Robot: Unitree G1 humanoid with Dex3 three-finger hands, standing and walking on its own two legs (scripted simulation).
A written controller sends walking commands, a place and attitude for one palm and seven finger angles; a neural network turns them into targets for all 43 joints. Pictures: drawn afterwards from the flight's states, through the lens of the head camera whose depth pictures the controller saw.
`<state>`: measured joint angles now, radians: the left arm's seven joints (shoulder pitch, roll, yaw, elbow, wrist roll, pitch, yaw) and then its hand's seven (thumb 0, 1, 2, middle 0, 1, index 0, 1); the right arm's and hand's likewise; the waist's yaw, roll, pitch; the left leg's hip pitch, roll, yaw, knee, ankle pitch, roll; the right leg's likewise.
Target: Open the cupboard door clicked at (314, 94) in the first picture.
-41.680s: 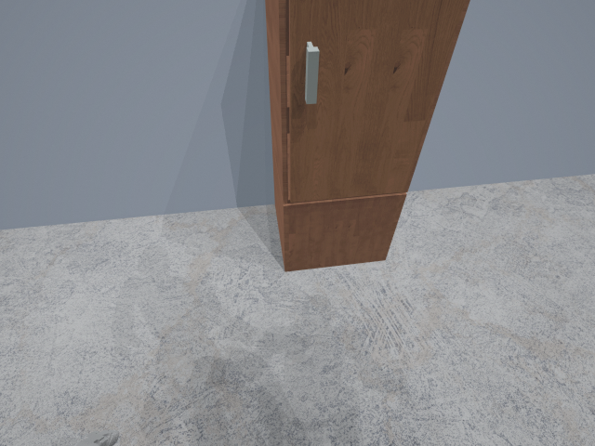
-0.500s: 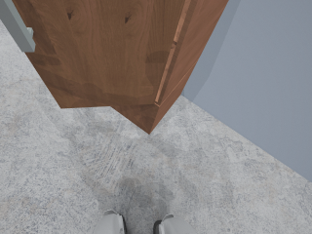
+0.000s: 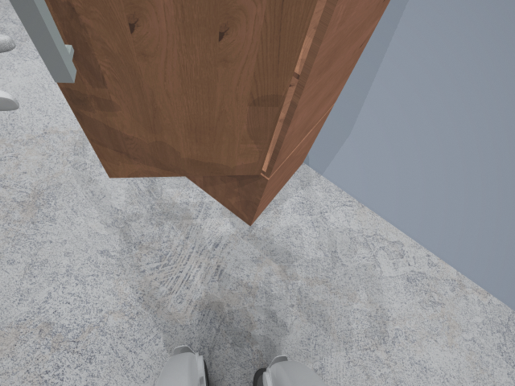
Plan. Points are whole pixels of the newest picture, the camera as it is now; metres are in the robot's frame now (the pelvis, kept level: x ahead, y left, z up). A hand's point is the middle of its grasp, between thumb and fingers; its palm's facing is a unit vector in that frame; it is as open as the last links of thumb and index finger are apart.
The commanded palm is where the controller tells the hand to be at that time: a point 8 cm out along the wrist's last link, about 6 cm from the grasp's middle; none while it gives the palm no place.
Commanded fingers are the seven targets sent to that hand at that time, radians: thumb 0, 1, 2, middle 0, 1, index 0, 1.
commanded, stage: move the hooked fingers beside the handle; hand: left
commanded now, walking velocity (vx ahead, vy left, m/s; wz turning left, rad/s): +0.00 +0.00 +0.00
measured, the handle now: (49, 27) +0.57 +0.23 +0.14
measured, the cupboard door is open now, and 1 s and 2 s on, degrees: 43 43 43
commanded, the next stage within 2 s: slide the fingers in behind the handle in 0.12 s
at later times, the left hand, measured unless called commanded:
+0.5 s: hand out of the picture +0.52 +0.28 +0.14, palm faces +0.01 -1.00 +0.03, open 14.0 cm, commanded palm +0.51 +0.31 +0.14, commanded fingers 0.00 -0.50 0.30 -0.30 -1.20 -0.30 -1.20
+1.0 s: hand (30, 56) +0.52 +0.25 +0.14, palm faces +0.02 -1.00 +0.03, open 14.0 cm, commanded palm +0.51 +0.28 +0.14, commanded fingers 0.00 -0.50 0.30 -0.30 -1.20 -0.30 -1.20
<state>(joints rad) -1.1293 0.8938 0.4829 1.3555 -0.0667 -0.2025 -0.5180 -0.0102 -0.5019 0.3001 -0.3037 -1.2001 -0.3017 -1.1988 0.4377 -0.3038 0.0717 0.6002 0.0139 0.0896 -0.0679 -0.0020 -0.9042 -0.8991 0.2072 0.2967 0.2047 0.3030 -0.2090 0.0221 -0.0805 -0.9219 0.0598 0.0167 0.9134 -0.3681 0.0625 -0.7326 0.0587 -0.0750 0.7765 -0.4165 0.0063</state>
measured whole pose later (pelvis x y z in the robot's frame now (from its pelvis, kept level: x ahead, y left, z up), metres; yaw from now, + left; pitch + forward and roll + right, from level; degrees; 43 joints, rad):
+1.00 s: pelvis +0.00 -0.01 +0.00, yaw +0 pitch +20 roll -5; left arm -1.09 0.77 0.45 1.31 -0.08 -0.22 -0.42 -0.01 -0.50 0.30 -0.30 -1.20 -0.30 -1.20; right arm 0.45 -0.29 0.05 0.63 0.01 0.07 -0.04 0.00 -0.90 -0.90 0.21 0.30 0.20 0.30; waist -0.20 0.03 -0.09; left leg -0.89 0.06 0.02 0.89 -0.36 0.04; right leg -0.71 0.06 -0.07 0.78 -0.42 -0.01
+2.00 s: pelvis +0.00 -0.02 +0.00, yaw +0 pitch +20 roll -5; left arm -1.08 0.71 0.43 1.28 -0.09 -0.25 -0.37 -0.01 -0.49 0.31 -0.31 -1.20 -0.30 -1.20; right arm 0.46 -0.29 0.04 0.64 0.01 0.05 -0.04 0.00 -0.91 -0.90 0.21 0.30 0.20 0.30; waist -0.20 0.03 -0.09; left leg -0.88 0.06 0.01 0.89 -0.35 0.04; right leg -0.70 0.06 -0.07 0.78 -0.42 -0.02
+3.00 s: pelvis +0.01 -0.02 +0.01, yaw -1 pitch +18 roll -4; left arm -0.94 0.65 0.46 1.18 -0.11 -0.23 -0.35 0.00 0.70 0.78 -0.33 -1.35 -0.36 -1.35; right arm 0.48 -0.29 0.03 0.63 0.01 0.08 -0.02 0.00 -0.91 -0.90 0.21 0.30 0.20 0.30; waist -0.19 0.04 -0.11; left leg -0.82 0.07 0.04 0.86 -0.36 0.04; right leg -0.67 0.07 -0.04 0.76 -0.42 -0.02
